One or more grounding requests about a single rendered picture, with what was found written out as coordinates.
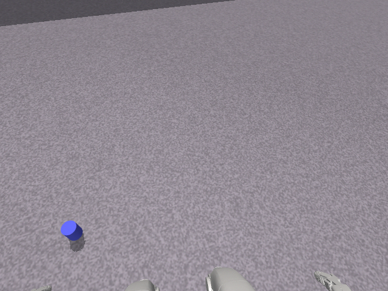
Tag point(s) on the right robot hand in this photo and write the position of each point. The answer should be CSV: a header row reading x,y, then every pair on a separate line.
x,y
331,282

